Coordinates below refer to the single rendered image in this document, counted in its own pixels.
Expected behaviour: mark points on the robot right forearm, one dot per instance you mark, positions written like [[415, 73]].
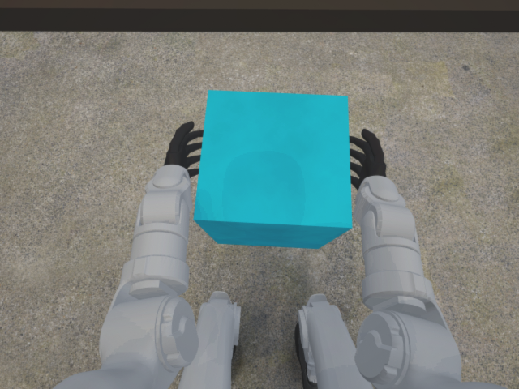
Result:
[[393, 266]]

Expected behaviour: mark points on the robot right foot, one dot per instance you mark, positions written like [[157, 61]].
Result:
[[300, 354]]

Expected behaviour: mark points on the robot right upper arm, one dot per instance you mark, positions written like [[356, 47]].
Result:
[[399, 351]]

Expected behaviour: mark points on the right robot hand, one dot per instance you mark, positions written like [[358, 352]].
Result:
[[372, 160]]

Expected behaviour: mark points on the carton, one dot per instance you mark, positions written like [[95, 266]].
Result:
[[274, 169]]

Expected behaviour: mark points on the right robot shin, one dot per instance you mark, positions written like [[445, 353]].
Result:
[[308, 356]]

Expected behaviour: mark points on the robot left forearm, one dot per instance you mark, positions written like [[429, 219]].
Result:
[[157, 265]]

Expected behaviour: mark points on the robot left upper arm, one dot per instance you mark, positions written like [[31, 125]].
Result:
[[144, 344]]

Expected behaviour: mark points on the left robot hand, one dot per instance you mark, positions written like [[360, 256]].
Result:
[[179, 150]]

